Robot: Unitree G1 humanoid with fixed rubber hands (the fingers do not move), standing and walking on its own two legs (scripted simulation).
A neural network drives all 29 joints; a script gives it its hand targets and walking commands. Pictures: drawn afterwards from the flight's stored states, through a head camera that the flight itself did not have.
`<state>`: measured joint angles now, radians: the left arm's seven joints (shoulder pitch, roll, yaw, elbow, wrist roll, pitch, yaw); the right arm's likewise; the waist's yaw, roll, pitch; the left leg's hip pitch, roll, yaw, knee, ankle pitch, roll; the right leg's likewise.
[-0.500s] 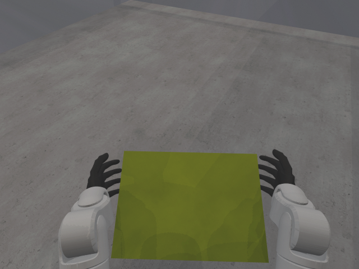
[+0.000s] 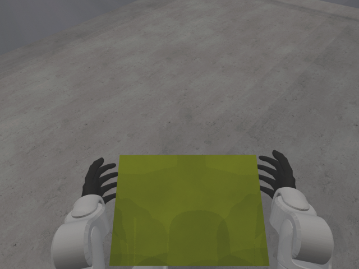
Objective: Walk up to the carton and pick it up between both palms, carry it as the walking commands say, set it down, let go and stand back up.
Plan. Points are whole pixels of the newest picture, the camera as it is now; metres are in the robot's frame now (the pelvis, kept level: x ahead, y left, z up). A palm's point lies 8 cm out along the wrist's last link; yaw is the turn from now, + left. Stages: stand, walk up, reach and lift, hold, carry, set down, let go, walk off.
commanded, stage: carry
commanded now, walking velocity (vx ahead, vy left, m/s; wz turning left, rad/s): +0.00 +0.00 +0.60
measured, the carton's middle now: (187, 206) +0.25 +0.00 -0.01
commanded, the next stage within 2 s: none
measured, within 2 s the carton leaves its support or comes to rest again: neither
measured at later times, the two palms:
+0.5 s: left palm (23, 239) +0.17 +0.28 +0.08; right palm (209, 179) +0.28 -0.05 +0.07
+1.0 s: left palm out of the picture +0.02 +0.37 +0.06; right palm (132, 193) +0.25 +0.10 +0.07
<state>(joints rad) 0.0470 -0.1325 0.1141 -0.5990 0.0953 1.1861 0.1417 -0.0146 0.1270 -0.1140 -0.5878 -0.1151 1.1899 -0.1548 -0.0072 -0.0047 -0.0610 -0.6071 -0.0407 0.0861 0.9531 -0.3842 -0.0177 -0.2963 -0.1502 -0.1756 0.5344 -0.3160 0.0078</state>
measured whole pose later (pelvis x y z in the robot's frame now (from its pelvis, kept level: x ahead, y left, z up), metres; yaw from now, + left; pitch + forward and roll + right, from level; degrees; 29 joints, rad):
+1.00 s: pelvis -0.05 +0.09 -0.02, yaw +37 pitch +3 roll +1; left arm 0.01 -0.13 0.13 -0.56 0.11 1.22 0.15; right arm -0.05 0.13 -0.12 -0.52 -0.13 1.19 -0.14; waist 0.00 -0.03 -0.04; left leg -0.39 0.00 0.10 0.63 -0.29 0.03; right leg -0.51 -0.21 -0.15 1.03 -0.57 0.11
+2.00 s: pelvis -0.11 +0.06 -0.01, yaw +65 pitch +3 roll +1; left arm -0.03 -0.13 0.12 -0.54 0.11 1.21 0.14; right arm -0.05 0.13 -0.14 -0.53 -0.13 1.18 -0.14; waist 0.00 0.02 -0.09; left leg -0.38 0.00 0.08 0.56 -0.23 0.03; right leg -0.36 -0.07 -0.12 0.58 -0.27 0.01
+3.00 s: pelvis -0.09 +0.06 +0.00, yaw +64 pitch +3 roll +0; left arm -0.05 -0.13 0.12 -0.50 0.12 1.23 0.16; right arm -0.08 0.13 -0.16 -0.49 -0.12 1.20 -0.15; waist 0.00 0.02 -0.11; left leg -0.34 0.04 0.07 0.48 -0.20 -0.01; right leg -0.32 -0.02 -0.14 0.51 -0.25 -0.04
